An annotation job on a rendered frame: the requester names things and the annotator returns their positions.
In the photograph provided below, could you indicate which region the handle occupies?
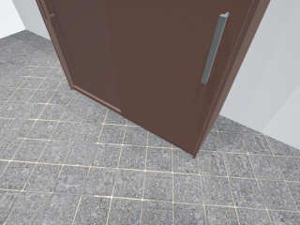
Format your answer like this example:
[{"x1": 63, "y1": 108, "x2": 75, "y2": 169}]
[
  {"x1": 201, "y1": 12, "x2": 230, "y2": 84},
  {"x1": 38, "y1": 0, "x2": 51, "y2": 20}
]

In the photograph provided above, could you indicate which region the wardrobe door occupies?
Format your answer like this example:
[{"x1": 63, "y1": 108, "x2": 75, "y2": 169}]
[
  {"x1": 104, "y1": 0, "x2": 254, "y2": 154},
  {"x1": 44, "y1": 0, "x2": 121, "y2": 110}
]

